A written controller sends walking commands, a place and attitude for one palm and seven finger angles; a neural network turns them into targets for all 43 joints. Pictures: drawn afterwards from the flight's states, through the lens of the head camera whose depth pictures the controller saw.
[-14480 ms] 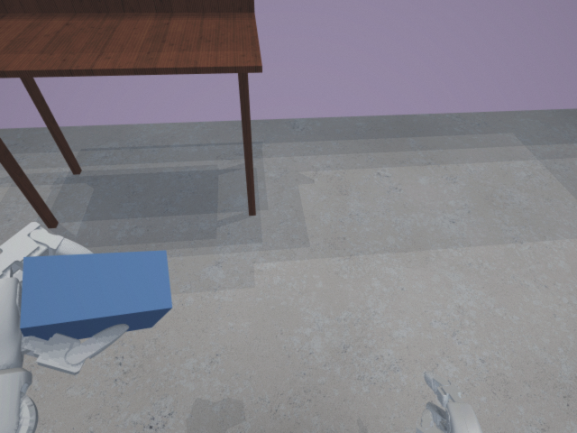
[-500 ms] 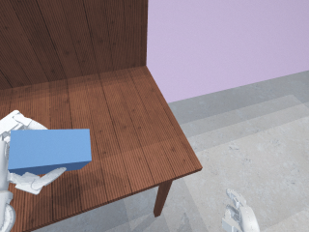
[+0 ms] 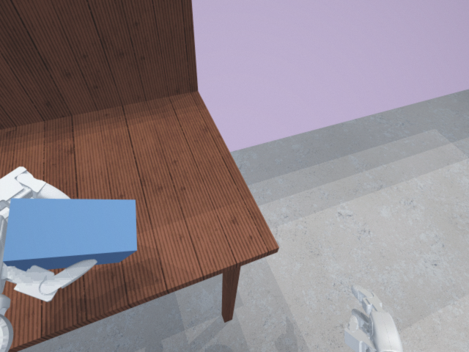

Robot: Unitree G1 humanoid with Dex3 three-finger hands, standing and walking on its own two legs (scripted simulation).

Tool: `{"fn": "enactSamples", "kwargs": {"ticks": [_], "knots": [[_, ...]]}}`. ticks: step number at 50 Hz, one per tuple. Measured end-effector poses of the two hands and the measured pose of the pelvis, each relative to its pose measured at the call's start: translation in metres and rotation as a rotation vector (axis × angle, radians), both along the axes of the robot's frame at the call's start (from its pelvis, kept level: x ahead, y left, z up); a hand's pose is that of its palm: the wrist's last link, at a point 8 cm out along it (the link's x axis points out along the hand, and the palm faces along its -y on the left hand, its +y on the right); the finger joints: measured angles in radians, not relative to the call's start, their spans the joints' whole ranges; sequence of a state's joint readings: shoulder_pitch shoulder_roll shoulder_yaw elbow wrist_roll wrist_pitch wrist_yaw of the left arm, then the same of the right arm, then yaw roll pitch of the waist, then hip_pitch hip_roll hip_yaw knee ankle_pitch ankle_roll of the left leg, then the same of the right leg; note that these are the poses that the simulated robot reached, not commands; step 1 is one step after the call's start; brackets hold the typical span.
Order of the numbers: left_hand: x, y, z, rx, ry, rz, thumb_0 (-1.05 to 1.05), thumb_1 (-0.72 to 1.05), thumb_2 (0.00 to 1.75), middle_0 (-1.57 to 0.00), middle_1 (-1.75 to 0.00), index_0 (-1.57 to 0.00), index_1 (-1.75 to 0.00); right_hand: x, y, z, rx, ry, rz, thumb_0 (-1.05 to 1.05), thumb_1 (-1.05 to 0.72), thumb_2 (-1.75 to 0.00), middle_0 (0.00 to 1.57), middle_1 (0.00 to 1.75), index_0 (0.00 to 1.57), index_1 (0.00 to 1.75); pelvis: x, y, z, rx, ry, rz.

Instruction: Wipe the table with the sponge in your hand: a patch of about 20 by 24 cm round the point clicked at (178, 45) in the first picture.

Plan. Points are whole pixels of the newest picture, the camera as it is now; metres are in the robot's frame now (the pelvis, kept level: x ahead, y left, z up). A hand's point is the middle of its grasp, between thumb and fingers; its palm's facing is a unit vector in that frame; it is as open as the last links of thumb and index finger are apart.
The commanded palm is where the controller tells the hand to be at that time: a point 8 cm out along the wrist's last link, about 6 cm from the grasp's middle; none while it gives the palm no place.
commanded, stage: shuffle to correct the standing spot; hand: left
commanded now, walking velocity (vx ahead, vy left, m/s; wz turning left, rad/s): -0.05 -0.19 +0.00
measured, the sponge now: (93, 235) +0.23 +0.20 +0.14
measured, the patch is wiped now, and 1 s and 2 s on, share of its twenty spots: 0.00 0.00 0.00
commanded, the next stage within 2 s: come to a stop and stand still in 0.10 s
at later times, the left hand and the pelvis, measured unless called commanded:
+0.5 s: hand (19, 211) +0.24 +0.28 +0.17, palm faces +0.41 -0.80 -0.44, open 10.1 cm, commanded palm +0.16 +0.29 +0.18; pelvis +0.00 +0.01 +0.00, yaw -1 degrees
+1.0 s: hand out of the picture +0.23 +0.33 +0.16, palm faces +0.37 -0.86 -0.34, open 10.1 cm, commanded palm +0.17 +0.36 +0.18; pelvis +0.01 +0.08 +0.00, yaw +0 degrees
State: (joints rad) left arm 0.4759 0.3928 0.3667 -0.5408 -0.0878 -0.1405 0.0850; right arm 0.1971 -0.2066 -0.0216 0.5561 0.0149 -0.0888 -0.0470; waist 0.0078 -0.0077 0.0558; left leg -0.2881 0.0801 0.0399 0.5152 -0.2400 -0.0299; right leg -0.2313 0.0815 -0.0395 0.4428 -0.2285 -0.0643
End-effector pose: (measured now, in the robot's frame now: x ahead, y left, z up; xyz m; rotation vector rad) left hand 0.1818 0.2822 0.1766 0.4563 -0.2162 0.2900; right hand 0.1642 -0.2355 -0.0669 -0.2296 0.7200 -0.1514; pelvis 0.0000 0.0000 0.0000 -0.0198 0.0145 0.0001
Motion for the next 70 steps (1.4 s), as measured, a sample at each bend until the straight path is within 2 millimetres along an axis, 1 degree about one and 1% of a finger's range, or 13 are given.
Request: {"fn": "enactSamples", "kwargs": {"ticks": [9,17,18,20,23,30,34,37,40,45,50,59,70], "knots": [[0.0,-0.011,0.002,0.014,-0.004,-0.008,-0.02,-0.5,1.02,-0.72,-1.36,-0.75,-1.35,-0.011,-0.018,-0.005,-0.01,0.022,-0.036,0.01,-0.9,-0.89,0.21,0.3,0.2,0.3,0.001,-0.009,-0.002,0.005,0.003,0.002],[0.0,-0.009,0.0,0.008,0.002,0.017,-0.02,-0.5,1.02,-0.72,-1.36,-0.75,-1.35,-0.012,-0.014,-0.009,0.006,0.038,-0.033,0.01,-0.9,-0.89,0.2,0.3,0.2,0.3,0.003,-0.009,-0.002,0.002,-0.004,0.008],[0.002,-0.005,0.005,0.067,-0.005,0.011,-0.02,-0.5,1.02,-0.72,-1.36,-0.75,-1.35,-0.012,-0.012,-0.009,-0.005,0.04,-0.014,0.01,-0.9,-0.89,0.2,0.3,0.2,0.3,0.002,-0.008,-0.001,0.001,-0.007,0.008],[0.012,0.016,0.019,0.15,-0.066,0.02,-0.02,-0.5,1.02,-0.72,-1.36,-0.75,-1.35,-0.013,-0.006,-0.01,-0.017,0.057,0.028,0.01,-0.9,-0.89,0.2,0.3,0.2,0.3,0.0,-0.008,0.0,0.007,-0.003,0.006],[0.017,0.038,0.02,0.119,-0.096,0.077,-0.02,-0.5,1.02,-0.72,-1.36,-0.75,-1.35,-0.013,0.001,-0.008,0.003,0.036,0.05,0.01,-0.9,-0.89,0.2,0.3,0.2,0.3,-0.004,-0.001,0.0,0.014,-0.002,-0.008],[0.006,0.021,-0.01,0.002,0.0,-0.034,-0.02,-0.5,1.02,-0.72,-1.36,-0.75,-1.35,-0.01,0.025,0.0,0.009,-0.015,0.022,0.01,-0.9,-0.89,0.21,0.3,0.2,0.3,0.0,0.028,0.001,0.01,-0.003,-0.016],[0.003,0.041,-0.018,-0.009,0.011,-0.019,-0.02,-0.5,1.02,-0.72,-1.36,-0.75,-1.35,-0.006,0.046,0.003,-0.012,0.001,0.034,0.01,-0.9,-0.89,0.21,0.3,0.2,0.3,0.004,0.041,0.002,0.006,-0.005,-0.007],[0.005,0.064,-0.013,-0.004,-0.031,0.034,-0.02,-0.5,1.02,-0.72,-1.36,-0.75,-1.35,0.001,0.064,0.005,-0.013,0.0,0.06,0.01,-0.9,-0.89,0.21,0.3,0.2,0.3,0.005,0.05,0.003,0.005,-0.01,0.0],[0.008,0.079,-0.006,-0.012,-0.086,0.068,-0.02,-0.5,1.03,-0.72,-1.36,-0.75,-1.35,0.011,0.081,0.008,-0.007,-0.016,0.092,0.01,-0.9,-0.89,0.21,0.3,0.2,0.3,0.007,0.059,0.003,0.002,-0.013,0.005],[0.01,0.084,-0.003,-0.034,-0.129,0.045,-0.02,-0.5,1.03,-0.72,-1.36,-0.74,-1.35,0.026,0.104,0.015,0.007,-0.058,0.124,0.01,-0.9,-0.89,0.21,0.3,0.2,0.3,0.009,0.072,0.002,-0.003,-0.018,0.004],[0.008,0.089,-0.007,-0.03,-0.103,0.015,-0.02,-0.5,1.03,-0.72,-1.36,-0.74,-1.35,0.03,0.117,0.02,0.016,-0.083,0.125,0.01,-0.9,-0.89,0.21,0.3,0.2,0.3,0.008,0.081,0.001,-0.007,-0.025,0.004],[-0.01,0.101,-0.007,-0.021,-0.089,0.051,-0.02,-0.5,1.03,-0.71,-1.36,-0.74,-1.35,0.01,0.117,0.014,0.006,-0.042,0.118,0.01,-0.9,-0.89,0.21,0.3,0.2,0.3,-0.002,0.086,0.002,-0.014,-0.033,0.011],[-0.021,0.093,-0.007,-0.022,-0.083,0.059,-0.02,-0.5,1.03,-0.71,-1.36,-0.74,-1.35,-0.016,0.1,0.006,0.0,-0.009,0.079,0.01,-0.9,-0.89,0.21,0.3,0.2,0.3,-0.012,0.082,0.003,-0.013,-0.038,0.016]]}}
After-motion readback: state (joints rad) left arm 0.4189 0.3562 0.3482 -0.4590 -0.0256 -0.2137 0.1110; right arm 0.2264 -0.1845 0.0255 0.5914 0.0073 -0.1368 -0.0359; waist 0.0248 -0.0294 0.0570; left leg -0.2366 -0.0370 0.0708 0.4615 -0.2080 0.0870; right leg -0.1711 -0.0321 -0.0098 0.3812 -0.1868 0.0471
